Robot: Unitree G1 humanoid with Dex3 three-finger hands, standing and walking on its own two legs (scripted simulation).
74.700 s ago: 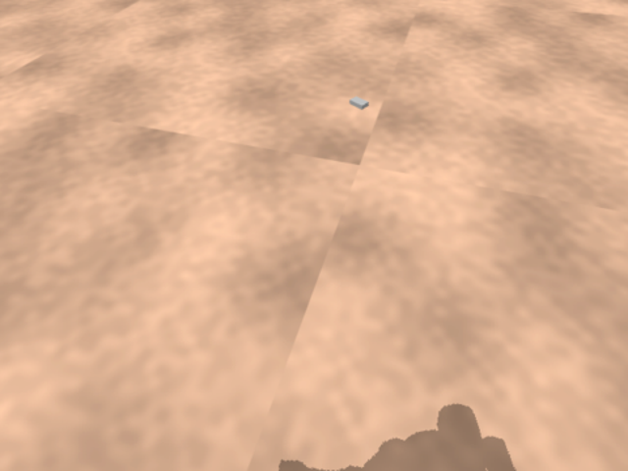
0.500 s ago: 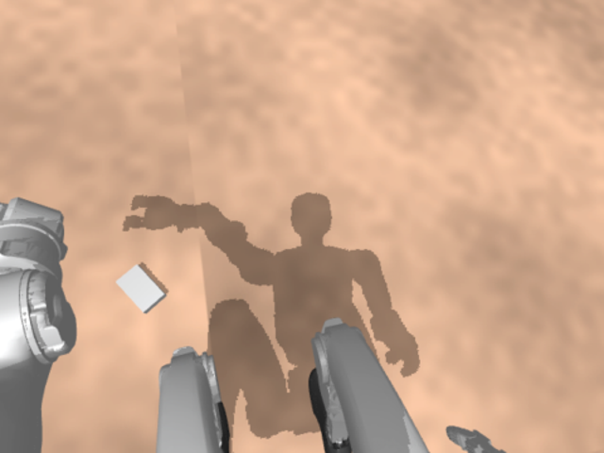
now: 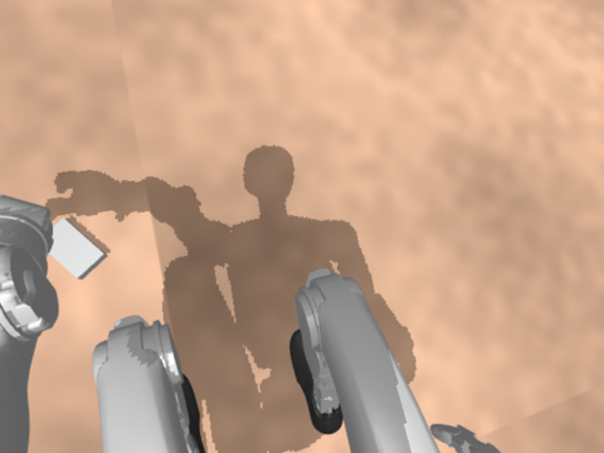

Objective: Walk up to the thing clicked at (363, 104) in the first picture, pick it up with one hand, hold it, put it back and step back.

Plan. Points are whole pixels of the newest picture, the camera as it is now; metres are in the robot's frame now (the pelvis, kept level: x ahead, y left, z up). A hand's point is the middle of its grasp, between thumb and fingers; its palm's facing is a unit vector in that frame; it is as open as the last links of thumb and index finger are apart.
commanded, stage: approach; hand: left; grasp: from above
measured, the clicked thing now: (72, 248) +0.47 +0.29 -0.40
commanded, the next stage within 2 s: rest palm in 0.54 s
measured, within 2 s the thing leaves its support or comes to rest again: neither
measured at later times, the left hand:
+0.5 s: hand (71, 240) +0.47 +0.26 -0.30, palm faces -0.18 -0.42 -0.89, open 13.3 cm
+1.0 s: hand (66, 250) +0.45 +0.27 -0.30, palm faces -0.18 -0.41 -0.89, open 11.9 cm
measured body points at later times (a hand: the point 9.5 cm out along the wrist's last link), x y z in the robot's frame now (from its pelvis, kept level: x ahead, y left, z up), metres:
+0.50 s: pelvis -0.01 +0.00 -0.09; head +0.29 +0.04 +0.25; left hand +0.47 +0.28 -0.25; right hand -0.05 -0.25 -0.17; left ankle +0.07 +0.14 -0.38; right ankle +0.10 -0.13 -0.38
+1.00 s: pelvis -0.01 +0.00 -0.09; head +0.27 +0.06 +0.26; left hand +0.46 +0.29 -0.25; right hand -0.02 -0.25 -0.17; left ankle +0.07 +0.14 -0.38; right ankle +0.10 -0.13 -0.38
